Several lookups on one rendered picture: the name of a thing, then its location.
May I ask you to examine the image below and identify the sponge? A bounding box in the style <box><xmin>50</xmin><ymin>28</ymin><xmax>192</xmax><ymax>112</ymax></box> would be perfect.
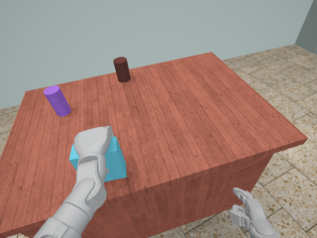
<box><xmin>69</xmin><ymin>136</ymin><xmax>127</xmax><ymax>181</ymax></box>

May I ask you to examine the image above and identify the left robot forearm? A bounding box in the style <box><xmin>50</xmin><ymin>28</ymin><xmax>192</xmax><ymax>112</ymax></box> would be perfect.
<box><xmin>33</xmin><ymin>153</ymin><xmax>107</xmax><ymax>238</ymax></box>

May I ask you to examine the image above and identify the right robot forearm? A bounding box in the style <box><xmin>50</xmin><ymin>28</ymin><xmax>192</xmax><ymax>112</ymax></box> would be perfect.
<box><xmin>249</xmin><ymin>218</ymin><xmax>280</xmax><ymax>238</ymax></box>

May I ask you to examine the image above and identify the robot right hand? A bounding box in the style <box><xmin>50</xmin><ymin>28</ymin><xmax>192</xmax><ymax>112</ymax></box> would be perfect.
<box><xmin>229</xmin><ymin>187</ymin><xmax>266</xmax><ymax>233</ymax></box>

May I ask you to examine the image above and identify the robot left hand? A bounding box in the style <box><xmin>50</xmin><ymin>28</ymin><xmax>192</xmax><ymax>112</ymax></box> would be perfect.
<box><xmin>73</xmin><ymin>125</ymin><xmax>114</xmax><ymax>174</ymax></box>

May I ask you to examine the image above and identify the table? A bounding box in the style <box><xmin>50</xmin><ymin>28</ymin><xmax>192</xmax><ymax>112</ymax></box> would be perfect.
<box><xmin>0</xmin><ymin>52</ymin><xmax>308</xmax><ymax>238</ymax></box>

